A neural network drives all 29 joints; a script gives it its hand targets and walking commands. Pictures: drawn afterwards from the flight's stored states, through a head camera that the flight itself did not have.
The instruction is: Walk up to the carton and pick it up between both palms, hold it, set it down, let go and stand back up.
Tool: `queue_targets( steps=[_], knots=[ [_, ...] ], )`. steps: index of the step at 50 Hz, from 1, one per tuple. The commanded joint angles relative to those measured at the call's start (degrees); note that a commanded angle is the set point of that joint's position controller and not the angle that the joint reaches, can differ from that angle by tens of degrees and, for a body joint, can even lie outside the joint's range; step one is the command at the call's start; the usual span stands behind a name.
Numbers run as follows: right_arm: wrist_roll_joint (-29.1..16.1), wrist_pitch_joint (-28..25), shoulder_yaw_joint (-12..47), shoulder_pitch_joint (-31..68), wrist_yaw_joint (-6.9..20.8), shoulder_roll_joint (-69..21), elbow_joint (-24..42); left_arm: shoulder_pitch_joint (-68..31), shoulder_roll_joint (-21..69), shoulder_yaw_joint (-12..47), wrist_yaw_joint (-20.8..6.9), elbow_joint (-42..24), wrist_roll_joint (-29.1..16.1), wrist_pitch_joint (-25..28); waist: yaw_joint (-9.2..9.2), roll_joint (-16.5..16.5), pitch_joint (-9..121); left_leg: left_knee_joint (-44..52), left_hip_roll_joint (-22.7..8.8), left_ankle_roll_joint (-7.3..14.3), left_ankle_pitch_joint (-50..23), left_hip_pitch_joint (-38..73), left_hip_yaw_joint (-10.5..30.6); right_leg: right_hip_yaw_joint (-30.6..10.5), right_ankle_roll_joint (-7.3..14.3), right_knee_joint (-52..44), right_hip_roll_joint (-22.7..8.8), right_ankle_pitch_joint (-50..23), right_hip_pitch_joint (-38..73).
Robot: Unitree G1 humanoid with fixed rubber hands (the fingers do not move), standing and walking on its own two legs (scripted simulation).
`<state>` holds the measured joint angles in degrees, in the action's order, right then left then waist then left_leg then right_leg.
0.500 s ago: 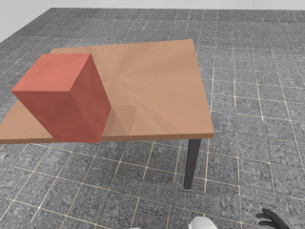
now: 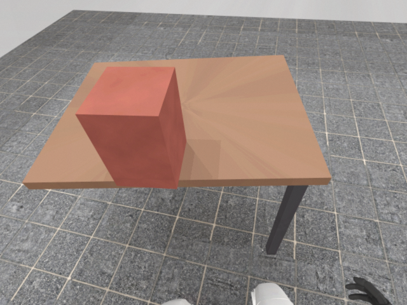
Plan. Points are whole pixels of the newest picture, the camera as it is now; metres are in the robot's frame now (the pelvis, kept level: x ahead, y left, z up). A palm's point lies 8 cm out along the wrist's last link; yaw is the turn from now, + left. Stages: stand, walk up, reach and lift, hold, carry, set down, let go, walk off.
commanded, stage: walk up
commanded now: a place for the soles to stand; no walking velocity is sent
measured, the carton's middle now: (143, 130) +0.50 +0.16 +0.06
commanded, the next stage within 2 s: none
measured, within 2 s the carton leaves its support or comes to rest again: neither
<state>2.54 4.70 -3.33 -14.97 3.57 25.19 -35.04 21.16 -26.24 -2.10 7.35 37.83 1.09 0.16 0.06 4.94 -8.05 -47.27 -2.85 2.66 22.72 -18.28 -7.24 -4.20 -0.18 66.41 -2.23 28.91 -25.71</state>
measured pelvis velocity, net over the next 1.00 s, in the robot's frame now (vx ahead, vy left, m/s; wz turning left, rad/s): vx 0.05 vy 0.01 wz -0.10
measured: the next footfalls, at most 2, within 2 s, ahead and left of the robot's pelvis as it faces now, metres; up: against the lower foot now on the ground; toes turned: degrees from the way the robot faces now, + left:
right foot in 0.38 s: +0.10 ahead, -0.15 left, +0.00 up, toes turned -2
left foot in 0.64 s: +0.09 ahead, +0.13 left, +0.00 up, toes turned -1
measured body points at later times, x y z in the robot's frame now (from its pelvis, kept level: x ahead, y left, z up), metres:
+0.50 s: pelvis +0.02 -0.01 +0.01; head +0.05 -0.06 +0.45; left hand +0.12 +0.33 -0.04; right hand +0.12 -0.33 -0.11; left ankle +0.03 +0.10 -0.68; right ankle +0.06 -0.15 -0.70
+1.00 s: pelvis +0.05 +0.01 +0.01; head +0.08 -0.02 +0.46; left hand +0.19 +0.34 -0.05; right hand +0.15 -0.32 -0.09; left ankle +0.05 +0.14 -0.70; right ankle +0.06 -0.14 -0.70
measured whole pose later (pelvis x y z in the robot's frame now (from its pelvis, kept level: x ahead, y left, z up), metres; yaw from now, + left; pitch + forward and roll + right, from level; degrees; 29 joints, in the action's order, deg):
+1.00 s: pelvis +0.05 +0.01 +0.01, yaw -5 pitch -2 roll +1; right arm 1.0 2.2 -3.3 -14.1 2.1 25.2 -35.1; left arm 15.4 -26.1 -2.1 3.1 38.2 0.5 1.1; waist 0.1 2.8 -7.2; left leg -40.8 -2.2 -0.2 22.6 -15.8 -3.4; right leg -4.9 -2.1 41.2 -1.4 19.4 -19.7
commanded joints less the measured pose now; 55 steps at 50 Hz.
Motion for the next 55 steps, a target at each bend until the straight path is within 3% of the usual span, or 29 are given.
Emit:
queue_targets(
  steps=[1, 7, 9, 14, 15, 17, 18, 19, 20, 21, 22, 24, 25, 28, 30, 31, 32, 33, 34, 35, 36, 37, 39, 40, 41, 44, 46, 52, 55],
  knots=[
    [-1.71, -1.51, -5.32, 0.43, -1.73, 11.55, 6.54, -0.72, -12.79, -3.91, -0.42, -1.55, -1.65, 0.40, -3.10, 0.12, -1.49, 31.09, -11.72, -1.57, 7.05, 4.94, 20.42, -2.84, 1.10, 1.57, 1.14, -3.99, -8.77],
    [-1.25, -2.24, -4.29, -4.06, -2.39, 11.09, 5.88, -2.28, -10.43, -3.10, -1.76, -1.63, -1.40, 0.50, -4.27, -1.12, 3.04, 29.72, -12.79, -0.99, -0.57, 14.73, 17.09, -2.45, 0.36, -8.03, 1.67, -3.46, -8.44],
    [-0.98, -2.35, -3.98, -3.99, -2.32, 10.52, 5.84, -2.40, -9.93, -3.01, -1.77, -1.40, -1.51, 0.56, -4.55, -0.61, 4.28, 28.65, -13.17, 1.23, -2.88, 15.80, 15.43, -1.52, 0.14, -10.09, 1.74, -2.65, -8.07],
    [-1.26, -1.85, -3.38, -0.49, -1.77, 10.30, 6.02, -0.68, -9.67, -2.89, -1.55, -1.45, -1.47, 0.70, -3.02, 0.64, 5.29, 25.81, -14.04, 3.48, -5.53, 10.34, 11.46, 2.94, 0.51, -17.88, 0.97, -4.12, 0.00],
    [-1.17, -1.72, -3.26, 1.10, -1.51, 10.43, 6.39, 1.20, -9.43, -2.94, -1.65, -1.13, -1.18, 0.61, -2.32, 2.08, 7.07, 25.32, -13.54, 3.98, -3.06, 8.29, 9.92, 4.58, 0.85, -19.72, 0.65, -5.53, 4.00],
    [-1.72, -1.21, -2.73, 5.49, -1.00, 10.10, 6.73, 4.01, -10.32, -3.53, -1.69, 0.25, -1.32, 0.74, 0.82, -0.87, 6.61, 21.92, -13.08, 3.28, -0.18, -0.18, 6.74, 6.46, 1.97, -25.78, 0.69, -14.46, 13.50],
    [-1.56, -1.02, -2.61, 5.75, -0.56, 10.15, 6.34, 3.95, -11.55, -3.92, -1.56, 0.11, -1.16, 0.85, 1.83, -1.43, 6.32, 18.58, -11.24, 2.95, 0.58, -2.78, 5.42, 4.63, 2.23, -28.94, 0.61, -17.40, 16.56],
    [-1.45, -1.03, -2.70, 5.09, -0.51, 10.22, 6.00, 5.97, -12.76, -4.54, -1.50, 0.42, -0.98, 0.97, 2.89, -4.54, 8.00, 13.19, -9.44, 1.88, 2.48, -4.83, 4.73, -1.37, 3.67, -31.27, -0.64, -15.77, 19.27],
    [-1.77, -1.04, -2.50, 4.70, -0.39, 8.54, 6.19, 5.80, -15.79, -5.16, -1.34, -0.13, -0.22, 1.22, 3.37, -14.71, 6.70, 2.66, -4.77, 0.18, 3.93, -8.51, 2.82, -17.92, 7.33, -39.84, -8.13, -6.57, 17.30],
    [-2.20, -0.56, -3.17, 4.34, -0.20, 9.20, 6.90, 2.51, -18.54, -5.60, -1.08, -2.35, 0.67, 1.78, 2.40, -18.84, 4.22, -6.64, 0.82, -1.65, 12.46, -11.40, 8.63, -39.77, 13.55, -48.39, -16.41, 5.73, 9.52],
    [-1.59, 0.11, -4.78, 4.47, -0.37, 12.35, 7.57, 0.46, -18.30, -5.86, -0.70, -3.30, 1.15, 2.18, 2.06, -15.74, 1.65, -11.15, -0.77, -1.39, 12.03, -10.84, 12.70, -39.95, 15.95, -48.82, -16.91, 13.34, 6.11],
    [-1.65, -0.13, -5.30, 3.29, -0.31, 11.78, 7.33, -1.31, -16.82, -5.30, -0.58, -3.65, 0.60, 2.83, 0.80, -11.39, 1.32, -11.27, -1.81, -1.50, 8.92, -11.97, 13.02, -34.27, 15.69, -46.21, -14.60, 7.75, 7.67],
    [-1.52, -0.74, -5.25, 2.58, -0.42, 11.43, 6.55, -1.11, -16.23, -5.16, -0.87, -3.78, 0.28, 2.84, 0.48, -11.00, 3.31, -9.22, -1.74, -1.34, 8.31, -11.05, 12.35, -30.72, 14.05, -44.21, -12.96, 1.34, 10.13],
    [-1.61, -1.64, -4.16, 1.38, -0.76, 10.23, 4.04, -1.32, -14.48, -4.32, -2.24, -4.28, 0.22, 2.57, 1.00, -14.17, 8.03, -1.08, -0.59, -1.41, 9.77, -6.27, 10.31, -24.16, 11.84, -40.61, -10.89, -12.56, 13.26],
    [-2.31, -2.13, -3.54, -1.22, -1.17, 9.40, 3.00, -4.88, -14.51, -4.03, -2.94, -5.24, -0.22, 1.78, -0.44, -16.04, 8.70, 7.47, -0.09, -0.82, 3.58, 2.63, 7.71, -18.51, 10.30, -38.31, -9.49, -15.82, 7.89],
    [-2.52, -2.70, -3.21, -2.42, -1.55, 9.12, 2.13, -6.22, -13.51, -3.39, -3.27, -5.49, -1.04, 1.30, -1.62, -13.99, 8.43, 17.13, 0.50, -0.19, -3.39, 9.24, 6.82, -15.09, 8.51, -35.31, -7.60, -17.56, 4.39],
    [-2.24, -3.36, -3.64, -3.47, -1.97, 10.56, 1.67, -6.51, -12.34, -2.78, -3.62, -4.86, -1.34, 1.13, -2.84, -11.03, 9.14, 22.22, -2.39, 0.45, -10.11, 15.63, 10.68, -11.97, 5.52, -30.60, -6.11, -18.72, 0.17],
    [-1.54, -3.73, -4.25, -3.81, -2.32, 14.05, 1.85, -5.23, -9.75, -1.88, -3.91, -5.33, -1.78, 1.38, -2.45, -1.45, 11.34, 27.10, -11.77, 2.88, -9.45, 18.44, 22.13, -6.02, 2.50, -20.97, -1.72, -15.96, -2.73],
    [-2.24, -4.04, -3.39, 1.09, -2.28, 13.57, 3.10, -3.83, -8.93, -1.71, -4.05, -5.02, -2.27, 1.04, -0.26, -0.26, 7.85, 28.77, -16.82, 6.68, -6.70, 10.22, 25.90, -0.31, 0.12, -20.27, 2.44, -3.40, -0.93],
    [-2.50, -4.20, -2.95, 3.15, -2.25, 12.94, 3.41, -3.64, -10.68, -2.78, -3.70, -4.14, -2.13, 0.61, -0.37, -1.63, 6.14, 26.28, -17.55, 9.64, -5.88, 3.68, 23.67, 0.22, 0.18, -17.92, 1.20, 1.91, 4.62],
    [-2.77, -4.29, -2.62, 5.62, -2.05, 12.12, 3.46, -2.68, -10.67, -2.74, -3.97, -3.58, -2.21, 0.89, 1.12, -3.02, 5.40, 23.43, -14.88, 8.43, -8.82, 0.41, 17.90, 1.03, 0.74, -22.28, 0.85, -2.76, 9.31],
    [-3.02, -4.19, -2.64, 6.35, -1.98, 11.83, 3.08, -2.11, -10.56, -2.53, -4.13, -3.27, -2.22, 1.69, 2.27, -3.81, 6.40, 19.15, -10.38, 5.41, -16.55, 1.79, 12.52, -0.12, 1.25, -29.04, 0.00, -14.84, 11.81],
    [-3.45, -4.34, -2.31, 3.53, -1.89, 10.44, 2.93, -4.05, -14.37, -3.38, -3.97, -2.61, -1.49, 2.62, -0.31, -4.83, 12.55, 9.79, -4.88, 0.26, -23.49, 7.20, 7.64, -9.67, 4.10, -31.82, -5.52, -36.24, 13.31],
    [-3.62, -4.08, -2.55, 1.10, -2.03, 10.94, 2.44, -5.45, -15.86, -3.58, -4.02, -3.02, -1.34, 2.60, -1.56, -6.36, 14.68, 8.90, -3.85, -0.24, -18.37, 8.77, 8.97, -13.72, 6.02, -32.20, -7.80, -34.22, 11.84],
    [-3.22, -3.83, -2.60, 0.94, -2.27, 11.24, 2.28, -5.98, -14.76, -3.46, -4.13, -2.99, -1.44, 2.48, -1.68, -6.28, 14.95, 10.62, -4.32, 0.01, -15.65, 10.14, 10.09, -14.02, 6.87, -31.74, -8.00, -32.78, 10.84],
    [-2.90, -4.01, -2.86, 2.03, -2.53, 12.23, 1.91, -8.01, -11.60, -2.41, -4.24, -2.76, -2.03, 1.82, -1.27, -5.06, 12.94, 16.34, -8.29, 2.59, -22.43, 11.92, 11.26, -5.03, 2.62, -26.61, -2.22, -30.76, 8.62],
    [-3.13, -3.97, -2.67, 4.53, -2.45, 11.75, 1.80, -6.43, -10.97, -2.35, -4.22, -1.66, -2.51, 1.51, 0.09, -4.48, 11.68, 16.18, -8.86, 4.30, -23.43, 8.37, 10.46, -2.81, 1.97, -25.58, -0.69, -27.13, 10.96],
    [-3.37, -3.63, -2.69, 3.12, -2.17, 11.27, 1.39, -9.47, -13.08, -3.11, -4.53, -1.88, -1.50, 1.61, -1.26, -7.35, 12.73, 14.07, -5.80, 0.91, -12.12, 8.84, 9.40, -10.01, 4.42, -32.79, -5.09, -25.17, 9.45],
    [-3.10, -3.57, -2.96, 3.75, -2.18, 11.45, 1.44, -10.94, -12.39, -2.70, -4.84, -1.71, -1.45, 1.52, -1.61, -7.12, 10.96, 16.37, -6.07, 0.85, -10.14, 10.00, 10.18, -8.69, 3.48, -34.22, -4.04, -21.09, 6.47]
  ],
)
